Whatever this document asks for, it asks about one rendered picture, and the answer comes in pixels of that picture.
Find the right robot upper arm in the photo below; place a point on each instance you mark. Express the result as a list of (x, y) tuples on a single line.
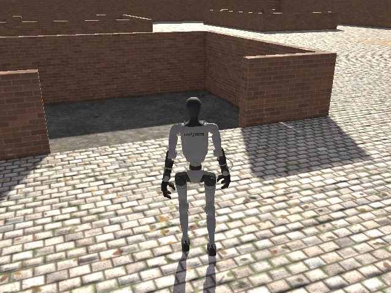
[(216, 138)]

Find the robot right hand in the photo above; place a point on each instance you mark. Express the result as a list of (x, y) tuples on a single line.
[(226, 179)]

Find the robot right foot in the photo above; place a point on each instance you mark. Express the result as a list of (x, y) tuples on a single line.
[(212, 251)]

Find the robot left hand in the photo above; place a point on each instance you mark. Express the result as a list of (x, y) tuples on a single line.
[(164, 188)]

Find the left robot upper arm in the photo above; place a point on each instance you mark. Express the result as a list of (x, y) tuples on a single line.
[(175, 129)]

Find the left robot forearm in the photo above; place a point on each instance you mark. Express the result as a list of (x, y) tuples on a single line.
[(167, 168)]

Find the right robot forearm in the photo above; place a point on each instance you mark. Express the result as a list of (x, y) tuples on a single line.
[(223, 164)]

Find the left robot shin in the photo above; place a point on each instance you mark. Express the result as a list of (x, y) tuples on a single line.
[(184, 223)]

